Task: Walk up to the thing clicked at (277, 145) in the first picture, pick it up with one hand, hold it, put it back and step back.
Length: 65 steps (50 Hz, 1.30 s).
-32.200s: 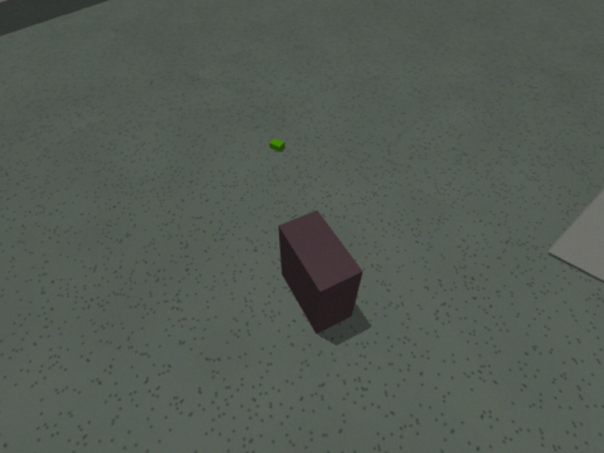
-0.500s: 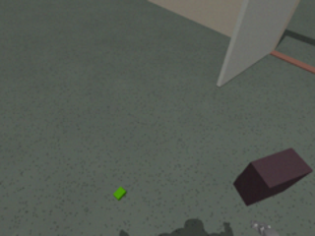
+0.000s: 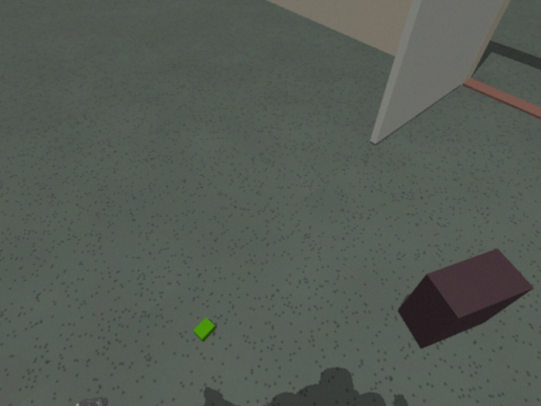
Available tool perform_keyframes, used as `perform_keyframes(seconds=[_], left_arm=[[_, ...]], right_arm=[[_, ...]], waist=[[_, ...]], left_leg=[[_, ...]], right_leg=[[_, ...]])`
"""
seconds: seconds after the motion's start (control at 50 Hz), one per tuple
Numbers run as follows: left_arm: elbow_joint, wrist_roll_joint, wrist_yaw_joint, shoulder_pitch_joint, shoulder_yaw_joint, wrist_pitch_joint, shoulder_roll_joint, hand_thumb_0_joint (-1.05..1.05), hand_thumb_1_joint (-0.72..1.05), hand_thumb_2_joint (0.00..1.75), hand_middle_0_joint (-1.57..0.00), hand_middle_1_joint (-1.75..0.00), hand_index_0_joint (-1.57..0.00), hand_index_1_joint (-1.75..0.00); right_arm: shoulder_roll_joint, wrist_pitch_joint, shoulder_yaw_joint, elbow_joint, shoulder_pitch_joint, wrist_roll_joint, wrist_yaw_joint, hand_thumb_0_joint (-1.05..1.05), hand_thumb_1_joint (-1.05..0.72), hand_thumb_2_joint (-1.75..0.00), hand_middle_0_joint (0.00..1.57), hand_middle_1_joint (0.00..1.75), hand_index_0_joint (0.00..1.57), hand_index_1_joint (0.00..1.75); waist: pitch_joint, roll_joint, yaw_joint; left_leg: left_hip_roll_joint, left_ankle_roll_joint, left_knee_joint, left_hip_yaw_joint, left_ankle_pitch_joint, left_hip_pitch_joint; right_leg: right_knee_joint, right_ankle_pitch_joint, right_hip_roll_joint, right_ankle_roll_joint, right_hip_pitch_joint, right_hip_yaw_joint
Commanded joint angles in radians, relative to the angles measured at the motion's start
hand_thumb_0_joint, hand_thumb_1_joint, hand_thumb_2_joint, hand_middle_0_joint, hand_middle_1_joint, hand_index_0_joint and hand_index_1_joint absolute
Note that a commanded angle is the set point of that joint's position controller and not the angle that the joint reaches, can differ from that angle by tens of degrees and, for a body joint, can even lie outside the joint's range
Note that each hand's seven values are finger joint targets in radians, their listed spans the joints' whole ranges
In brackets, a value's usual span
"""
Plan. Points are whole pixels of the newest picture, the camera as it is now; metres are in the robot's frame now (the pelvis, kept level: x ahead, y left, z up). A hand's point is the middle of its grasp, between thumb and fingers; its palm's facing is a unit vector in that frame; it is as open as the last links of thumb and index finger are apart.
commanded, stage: stand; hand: left
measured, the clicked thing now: (204, 329) +0.47 +0.25 -0.77
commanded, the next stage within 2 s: walk up in 1.78 s
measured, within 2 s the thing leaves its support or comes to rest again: neither
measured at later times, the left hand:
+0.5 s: hand out of the picture +0.08 +0.26 -0.16, palm faces -0.02 -0.94 -0.34, open 7.4 cm
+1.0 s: hand out of the picture +0.09 +0.26 -0.15, palm faces -0.01 -0.94 -0.35, open 7.4 cm
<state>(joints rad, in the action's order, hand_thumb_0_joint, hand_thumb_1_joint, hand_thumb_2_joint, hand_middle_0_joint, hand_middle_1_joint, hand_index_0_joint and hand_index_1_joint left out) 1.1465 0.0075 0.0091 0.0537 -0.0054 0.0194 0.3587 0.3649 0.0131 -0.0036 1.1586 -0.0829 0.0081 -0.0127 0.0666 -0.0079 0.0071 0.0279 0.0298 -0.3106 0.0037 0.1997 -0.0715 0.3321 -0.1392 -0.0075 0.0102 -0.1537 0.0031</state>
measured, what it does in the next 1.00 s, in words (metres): stands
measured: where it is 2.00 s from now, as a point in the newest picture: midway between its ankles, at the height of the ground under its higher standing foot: outside the picture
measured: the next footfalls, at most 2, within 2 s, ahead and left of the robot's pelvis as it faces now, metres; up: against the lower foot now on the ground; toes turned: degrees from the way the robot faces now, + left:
none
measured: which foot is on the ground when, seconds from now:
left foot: down 0.00-1.00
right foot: down 0.00-1.00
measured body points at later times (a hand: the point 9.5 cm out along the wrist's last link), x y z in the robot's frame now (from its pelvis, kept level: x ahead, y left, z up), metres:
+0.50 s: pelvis +0.01 +0.00 +0.00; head +0.02 +0.00 +0.45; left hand +0.08 +0.31 -0.13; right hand +0.08 -0.30 -0.14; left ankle -0.02 +0.14 -0.75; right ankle +0.03 -0.11 -0.75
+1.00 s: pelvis +0.01 +0.01 +0.00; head +0.02 +0.00 +0.45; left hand +0.10 +0.31 -0.13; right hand +0.10 -0.30 -0.13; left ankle -0.02 +0.14 -0.75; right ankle +0.03 -0.11 -0.75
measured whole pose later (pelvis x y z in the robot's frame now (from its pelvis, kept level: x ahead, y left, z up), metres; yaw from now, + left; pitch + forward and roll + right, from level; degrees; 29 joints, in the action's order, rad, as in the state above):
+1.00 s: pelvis +0.01 +0.01 +0.00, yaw +1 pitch -2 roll +0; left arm 1.15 0.01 0.01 0.08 0.00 0.02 0.35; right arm 0.36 0.02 0.01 1.14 -0.09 0.01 -0.01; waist 0.05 -0.01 0.00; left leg 0.02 0.02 -0.30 0.01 0.21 -0.06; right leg 0.32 -0.15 0.00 0.00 -0.14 0.01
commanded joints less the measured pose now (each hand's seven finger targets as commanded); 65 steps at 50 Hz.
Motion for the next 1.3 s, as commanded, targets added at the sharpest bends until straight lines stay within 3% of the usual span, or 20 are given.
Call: perform_keyframes(seconds=[0.0,0.16,0.3,0.4,0.44,0.5,0.56,0.68,0.94,1.1,1.28], left_arm=[[-0.055,-0.004,-0.016,-0.061,-0.042,0.024,0.219,0.0,0.9,0.9,-0.2,-0.3,-0.2,-0.3],[-0.044,-0.004,-0.013,-0.04,-0.04,0.017,0.219,0.0,0.9,0.9,-0.2,-0.3,-0.2,-0.3],[-0.048,-0.007,-0.014,-0.029,-0.036,0.02,0.211,0.0,0.9,0.9,-0.2,-0.3,-0.2,-0.3],[-0.049,-0.006,-0.014,-0.021,-0.035,0.018,0.205,0.0,0.9,0.9,-0.2,-0.3,-0.2,-0.3],[-0.047,-0.007,-0.015,-0.015,-0.033,0.019,0.207,0.0,0.9,0.9,-0.2,-0.3,-0.2,-0.3],[-0.051,-0.006,-0.016,-0.016,-0.033,0.021,0.204,0.0,0.9,0.9,-0.2,-0.3,-0.2,-0.3],[-0.049,-0.007,-0.016,-0.015,-0.035,0.022,0.21,0.0,0.9,0.9,-0.2,-0.3,-0.2,-0.3],[-0.049,-0.006,-0.015,-0.005,-0.036,0.021,0.204,0.0,0.9,0.9,-0.2,-0.3,-0.2,-0.3],[-0.056,-0.004,-0.016,-0.02,-0.037,0.018,0.208,0.0,0.9,0.9,-0.2,-0.3,-0.2,-0.3],[-0.053,-0.002,-0.017,-0.016,-0.036,0.015,0.208,0.0,0.9,0.9,-0.2,-0.3,-0.2,-0.3],[-0.056,-0.003,-0.017,-0.006,-0.037,0.018,0.211,0.0,0.9,0.9,-0.2,-0.3,-0.2,-0.3]], right_arm=[[0.199,0.021,-0.039,-0.063,0.059,0.0,0.014,0.0,-0.9,-0.9,0.2,0.3,0.2,0.3],[0.197,0.018,-0.037,-0.056,0.03,0.003,0.014,0.0,-0.9,-0.9,0.2,0.3,0.2,0.3],[0.194,0.021,-0.034,-0.06,0.017,0.003,0.016,0.0,-0.9,-0.9,0.2,0.3,0.2,0.3],[0.2,0.021,-0.034,-0.062,0.017,0.0,0.018,0.0,-0.9,-0.9,0.2,0.3,0.2,0.3],[0.196,0.019,-0.033,-0.062,0.012,0.0,0.016,0.0,-0.9,-0.9,0.2,0.3,0.2,0.3],[0.2,0.02,-0.034,-0.067,0.019,0.001,0.017,0.0,-0.9,-0.9,0.2,0.3,0.2,0.3],[0.195,0.02,-0.032,-0.067,0.016,0.0,0.017,0.0,-0.9,-0.9,0.2,0.3,0.2,0.3],[0.201,0.023,-0.03,-0.071,0.024,-0.002,0.02,0.0,-0.9,-0.9,0.2,0.3,0.2,0.3],[0.2,0.019,-0.031,-0.081,0.021,-0.001,0.023,0.0,-0.9,-0.9,0.2,0.3,0.2,0.3],[0.201,0.017,-0.032,-0.082,0.016,0.0,0.02,0.0,-0.9,-0.9,0.2,0.3,0.2,0.3],[0.197,0.02,-0.031,-0.084,0.011,-0.001,0.021,0.0,-0.9,-0.9,0.2,0.3,0.2,0.3]], waist=[[-0.123,0.009,-0.002],[-0.097,0.01,-0.005],[-0.111,0.009,-0.005],[-0.114,0.003,-0.005],[-0.104,0.027,-0.004],[-0.123,0.006,-0.004],[-0.108,0.017,-0.004],[-0.127,0.001,-0.011],[-0.113,0.01,-0.005],[-0.098,0.014,-0.006],[-0.116,0.002,-0.007]], left_leg=[[0.106,-0.046,0.05,0.078,-0.079,-0.033],[0.101,-0.048,0.065,0.085,-0.003,-0.066],[0.103,-0.047,0.052,0.086,-0.093,-0.051],[0.102,-0.046,0.052,0.086,-0.1,-0.046],[0.099,-0.046,0.054,0.085,-0.076,-0.049],[0.104,-0.047,0.042,0.082,-0.128,-0.039],[0.102,-0.044,0.047,0.085,-0.129,-0.046],[0.111,-0.045,0.046,0.084,-0.199,-0.012],[0.11,-0.043,0.049,0.077,-0.185,-0.014],[0.103,-0.047,0.069,0.083,-0.09,-0.041],[0.105,-0.047,0.057,0.084,-0.154,-0.02]], right_leg=[[-0.06,0.084,0.137,0.014,0.074,-0.12],[-0.067,-0.019,0.127,0.011,0.039,-0.12],[-0.05,0.084,0.133,0.014,0.047,-0.117],[-0.045,0.102,0.129,0.011,0.052,-0.109],[-0.056,0.062,0.13,0.01,0.044,-0.113],[-0.043,0.139,0.136,0.012,0.067,-0.106],[-0.046,0.13,0.131,0.008,0.072,-0.102],[-0.035,0.212,0.138,0.011,0.087,-0.099],[-0.039,0.198,0.14,0.011,0.082,-0.1],[-0.054,0.094,0.133,0.01,0.075,-0.093],[-0.043,0.168,0.139,0.014,0.087,-0.095]])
